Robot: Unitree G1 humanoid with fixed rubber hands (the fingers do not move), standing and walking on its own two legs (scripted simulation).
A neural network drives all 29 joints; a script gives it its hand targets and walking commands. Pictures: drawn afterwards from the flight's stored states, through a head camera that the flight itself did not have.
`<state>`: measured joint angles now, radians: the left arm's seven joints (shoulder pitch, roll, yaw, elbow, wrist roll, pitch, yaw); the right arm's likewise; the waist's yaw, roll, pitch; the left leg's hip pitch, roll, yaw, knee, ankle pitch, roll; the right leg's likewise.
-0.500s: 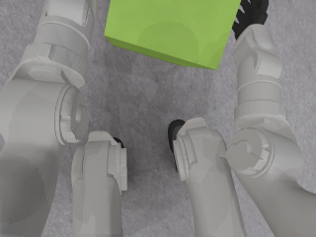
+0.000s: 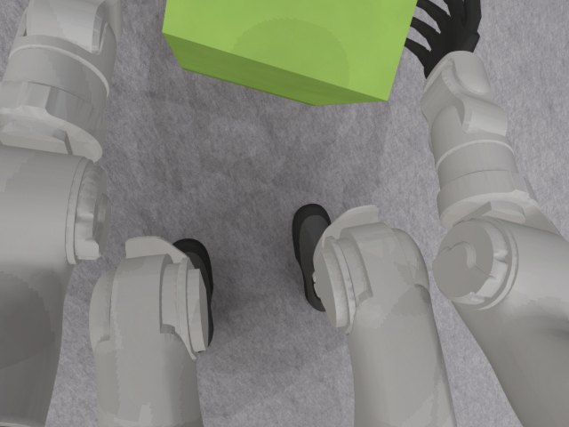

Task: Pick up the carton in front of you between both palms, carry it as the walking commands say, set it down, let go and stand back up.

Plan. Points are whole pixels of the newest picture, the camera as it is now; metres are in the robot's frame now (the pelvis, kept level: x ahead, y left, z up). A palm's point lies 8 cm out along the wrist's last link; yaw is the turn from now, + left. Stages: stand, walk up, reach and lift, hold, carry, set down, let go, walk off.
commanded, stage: set down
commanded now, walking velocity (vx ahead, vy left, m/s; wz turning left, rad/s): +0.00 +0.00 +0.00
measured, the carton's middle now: out of the picture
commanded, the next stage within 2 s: let go in 1.18 s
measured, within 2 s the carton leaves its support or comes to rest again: neither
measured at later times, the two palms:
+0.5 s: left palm out of the picture +0.61 +0.13 -0.06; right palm (548, 25) +0.49 -0.23 -0.07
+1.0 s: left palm out of the picture +0.61 +0.15 +0.09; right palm out of the picture +0.49 -0.23 +0.09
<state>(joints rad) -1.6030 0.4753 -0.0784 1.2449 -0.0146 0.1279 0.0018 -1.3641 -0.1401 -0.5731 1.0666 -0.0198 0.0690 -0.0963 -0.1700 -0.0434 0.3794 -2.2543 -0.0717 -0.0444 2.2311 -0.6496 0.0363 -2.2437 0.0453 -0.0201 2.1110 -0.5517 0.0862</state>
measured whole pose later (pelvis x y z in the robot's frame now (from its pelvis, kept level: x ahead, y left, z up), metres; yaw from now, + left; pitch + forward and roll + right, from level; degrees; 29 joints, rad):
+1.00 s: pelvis +0.01 +0.00 +0.18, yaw +1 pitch +47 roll -3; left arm -1.49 0.51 0.04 1.08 0.03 0.29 -0.10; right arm -1.08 -0.05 -0.41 0.59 0.08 0.28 -0.19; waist -0.20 0.03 0.02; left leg -1.87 -0.05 -0.04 1.54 -0.49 0.02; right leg -1.89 0.03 0.00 1.44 -0.38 0.03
